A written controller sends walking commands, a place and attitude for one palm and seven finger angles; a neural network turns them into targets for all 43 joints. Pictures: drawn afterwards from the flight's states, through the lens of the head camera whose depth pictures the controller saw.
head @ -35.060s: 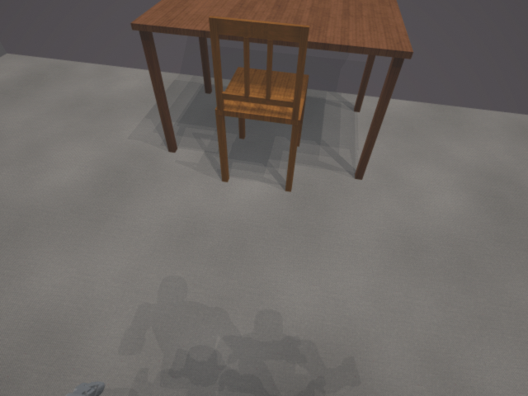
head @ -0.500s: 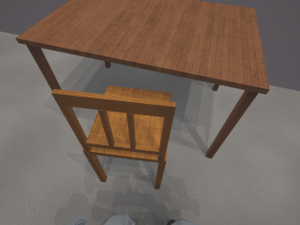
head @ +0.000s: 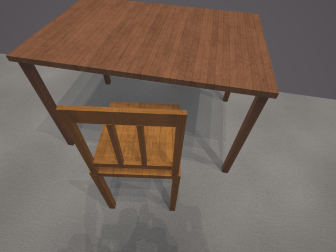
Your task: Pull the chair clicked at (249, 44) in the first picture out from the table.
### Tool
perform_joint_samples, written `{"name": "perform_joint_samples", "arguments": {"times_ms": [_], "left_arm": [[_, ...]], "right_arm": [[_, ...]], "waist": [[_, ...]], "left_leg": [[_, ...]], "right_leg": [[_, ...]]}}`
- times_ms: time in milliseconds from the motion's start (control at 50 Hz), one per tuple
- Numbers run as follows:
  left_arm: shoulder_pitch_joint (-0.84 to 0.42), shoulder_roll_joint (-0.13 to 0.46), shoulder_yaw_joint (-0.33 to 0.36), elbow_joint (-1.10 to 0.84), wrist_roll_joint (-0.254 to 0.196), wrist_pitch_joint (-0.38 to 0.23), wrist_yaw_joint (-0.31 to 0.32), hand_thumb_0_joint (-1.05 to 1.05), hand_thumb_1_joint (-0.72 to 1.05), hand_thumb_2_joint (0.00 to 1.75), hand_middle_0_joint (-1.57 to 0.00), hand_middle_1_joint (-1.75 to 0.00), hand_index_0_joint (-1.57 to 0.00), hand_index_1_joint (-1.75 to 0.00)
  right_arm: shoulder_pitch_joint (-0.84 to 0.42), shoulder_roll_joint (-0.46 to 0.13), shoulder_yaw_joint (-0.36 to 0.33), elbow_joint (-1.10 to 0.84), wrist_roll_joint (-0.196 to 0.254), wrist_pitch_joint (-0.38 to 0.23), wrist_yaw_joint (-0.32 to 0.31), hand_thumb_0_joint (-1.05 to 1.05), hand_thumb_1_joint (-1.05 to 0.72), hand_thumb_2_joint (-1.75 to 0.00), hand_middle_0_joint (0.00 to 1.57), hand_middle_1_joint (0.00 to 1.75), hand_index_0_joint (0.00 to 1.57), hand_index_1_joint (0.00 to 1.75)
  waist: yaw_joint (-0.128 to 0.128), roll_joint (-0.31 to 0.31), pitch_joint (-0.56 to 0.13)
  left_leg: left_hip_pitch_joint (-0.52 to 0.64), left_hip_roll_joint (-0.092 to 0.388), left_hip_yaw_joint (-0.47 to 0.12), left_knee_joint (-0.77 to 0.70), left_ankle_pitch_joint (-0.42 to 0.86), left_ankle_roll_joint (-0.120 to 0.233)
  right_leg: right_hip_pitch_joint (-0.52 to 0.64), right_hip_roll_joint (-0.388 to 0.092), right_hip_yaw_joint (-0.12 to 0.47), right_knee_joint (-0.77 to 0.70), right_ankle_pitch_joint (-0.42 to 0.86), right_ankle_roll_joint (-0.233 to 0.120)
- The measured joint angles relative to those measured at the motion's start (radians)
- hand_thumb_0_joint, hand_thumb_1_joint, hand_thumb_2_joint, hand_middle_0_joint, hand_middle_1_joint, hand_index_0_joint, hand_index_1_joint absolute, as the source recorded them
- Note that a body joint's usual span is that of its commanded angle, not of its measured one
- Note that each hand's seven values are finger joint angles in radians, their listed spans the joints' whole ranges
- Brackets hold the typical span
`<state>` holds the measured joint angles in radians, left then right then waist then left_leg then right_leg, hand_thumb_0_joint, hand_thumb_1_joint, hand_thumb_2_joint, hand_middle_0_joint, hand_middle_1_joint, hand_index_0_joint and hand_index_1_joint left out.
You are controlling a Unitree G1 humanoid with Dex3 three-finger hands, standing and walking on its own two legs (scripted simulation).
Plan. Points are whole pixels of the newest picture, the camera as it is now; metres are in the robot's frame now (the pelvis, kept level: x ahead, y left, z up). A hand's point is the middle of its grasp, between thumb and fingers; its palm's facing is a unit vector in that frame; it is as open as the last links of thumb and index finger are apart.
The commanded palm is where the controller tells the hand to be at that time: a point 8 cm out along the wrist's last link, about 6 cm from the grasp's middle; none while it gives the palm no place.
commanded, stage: come to a stop and stand still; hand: left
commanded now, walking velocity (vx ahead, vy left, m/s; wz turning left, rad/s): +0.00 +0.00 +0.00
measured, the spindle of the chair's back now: (116, 144) +0.47 +0.19 -0.11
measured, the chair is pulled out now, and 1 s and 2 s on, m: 0.17 0.17 0.17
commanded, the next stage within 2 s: look again from close up in 0.54 s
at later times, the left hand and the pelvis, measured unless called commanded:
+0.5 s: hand out of the picture -0.05 +0.10 -0.17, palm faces +0.05 -0.99 -0.12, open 7.4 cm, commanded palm none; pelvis +0.00 -0.04 +0.00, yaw +0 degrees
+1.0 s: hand out of the picture +0.03 +0.17 -0.18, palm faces +0.05 -0.97 -0.25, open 7.4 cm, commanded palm none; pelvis +0.01 -0.02 -0.01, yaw +0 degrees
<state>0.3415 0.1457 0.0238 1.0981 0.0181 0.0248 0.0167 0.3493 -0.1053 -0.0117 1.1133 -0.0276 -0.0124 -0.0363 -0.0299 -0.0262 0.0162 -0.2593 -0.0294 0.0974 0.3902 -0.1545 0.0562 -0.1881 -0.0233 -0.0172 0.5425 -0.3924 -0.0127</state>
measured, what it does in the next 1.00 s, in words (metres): steps on the spot: right foot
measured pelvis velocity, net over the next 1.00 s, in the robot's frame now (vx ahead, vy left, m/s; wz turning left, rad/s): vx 0.01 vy -0.02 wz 0.01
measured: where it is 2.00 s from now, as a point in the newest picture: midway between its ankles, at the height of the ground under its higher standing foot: outside the picture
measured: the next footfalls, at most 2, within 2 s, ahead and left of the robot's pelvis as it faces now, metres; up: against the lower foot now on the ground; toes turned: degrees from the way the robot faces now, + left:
right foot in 0.02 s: -0.01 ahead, -0.12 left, +0.00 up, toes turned -1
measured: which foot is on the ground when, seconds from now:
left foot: down 0.00-1.00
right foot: up 0.00-0.00, down 0.02-1.00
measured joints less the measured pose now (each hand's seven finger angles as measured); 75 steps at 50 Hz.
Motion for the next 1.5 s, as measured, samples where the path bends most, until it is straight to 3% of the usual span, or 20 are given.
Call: {"name": "perform_joint_samples", "arguments": {"times_ms": [40, 120, 280, 640, 800, 980, 1180, 1500], "left_arm": [[-0.012, -0.01, -0.005, 0.007, -0.001, -0.014, 0.007, 0.0, 0.91, 0.9, -0.2, -0.3, -0.19, -0.29], [-0.012, -0.038, -0.025, 0.019, -0.007, -0.031, 0.012, 0.0, 0.91, 0.9, -0.2, -0.3, -0.19, -0.29], [-0.001, -0.05, -0.037, 0.035, -0.01, -0.043, 0.02, 0.01, 0.92, 0.9, -0.2, -0.3, -0.2, -0.29], [0.066, -0.059, -0.037, 0.05, -0.005, -0.051, 0.026, 0.0, 0.9, 0.9, -0.2, -0.3, -0.2, -0.29], [0.021, -0.02, -0.038, -0.028, -0.001, -0.062, 0.034, 0.0, 0.9, 0.9, -0.21, -0.3, -0.2, -0.3], [-0.035, 0.04, -0.013, -0.095, 0.001, -0.038, 0.043, 0.0, 0.9, 0.9, -0.2, -0.3, -0.2, -0.29], [-0.08, 0.043, -0.028, -0.107, 0.003, -0.029, 0.027, 0.0, 0.9, 0.9, -0.2, -0.3, -0.2, -0.29], [-0.04, 0.04, -0.036, -0.029, 0.004, -0.022, 0.02, 0.0, 0.9, 0.9, -0.2, -0.3, -0.2, -0.29]], "right_arm": [[0.006, 0.0, -0.001, 0.028, 0.009, 0.009, 0.002, 0.0, -0.91, -0.9, 0.2, 0.3, 0.2, 0.3], [0.023, -0.008, 0.002, 0.073, 0.009, 0.024, 0.007, 0.0, -0.91, -0.9, 0.2, 0.3, 0.2, 0.3], [-0.004, 0.013, 0.01, 0.081, 0.014, 0.01, 0.001, 0.0, -0.91, -0.9, 0.2, 0.3, 0.2, 0.3], [-0.083, -0.024, 0.004, 0.061, 0.017, 0.014, -0.009, 0.01, -0.92, -0.9, 0.2, 0.3, 0.2, 0.3], [-0.095, -0.073, -0.023, -0.043, 0.008, 0.013, 0.007, 0.01, -0.91, -0.9, 0.2, 0.3, 0.2, 0.3], [-0.145, -0.061, -0.019, -0.073, 0.009, 0.015, 0.006, 0.0, -0.91, -0.9, 0.2, 0.3, 0.2, 0.3], [-0.179, -0.062, -0.006, -0.08, 0.006, 0.009, 0.016, 0.0, -0.9, -0.9, 0.2, 0.3, 0.2, 0.3], [-0.128, -0.061, 0.002, -0.013, 0.013, 0.012, 0.023, 0.0, -0.9, -0.9, 0.2, 0.3, 0.2, 0.3]], "waist": [[0.005, 0.004, 0.005], [0.001, 0.036, -0.015], [0.01, 0.003, -0.012], [0.039, 0.014, 0.001], [0.026, 0.083, 0.021], [0.039, 0.029, 0.013], [0.038, 0.005, 0.024], [0.031, 0.002, 0.045]], "left_leg": [[-0.013, 0.006, 0.006, 0.045, -0.02, -0.013], [0.011, 0.034, -0.017, 0.057, -0.032, -0.034], [0.042, 0.055, -0.02, 0.028, -0.019, -0.056], [0.062, 0.067, -0.018, 0.0, -0.017, -0.074], [-0.046, 0.071, -0.055, 0.154, -0.086, -0.065], [-0.032, 0.052, -0.032, 0.201, -0.128, -0.041], [-0.023, 0.034, -0.003, 0.168, -0.102, -0.009], [0.006, -0.007, 0.029, 0.061, -0.024, 0.033]], "right_leg": [[0.039, 0.001, 0.008, -0.086, 0.093, -0.004], [0.081, 0.032, -0.012, -0.104, 0.076, -0.011], [0.107, 0.054, -0.011, -0.129, 0.084, -0.032], [0.126, 0.069, -0.007, -0.161, 0.09, -0.046], [0.06, 0.072, -0.043, -0.067, 0.039, -0.039], [0.061, 0.046, -0.023, -0.001, -0.006, -0.017], [0.059, 0.025, 0.003, -0.024, 0.026, 0.013], [0.057, -0.016, 0.029, -0.079, 0.088, 0.054]]}}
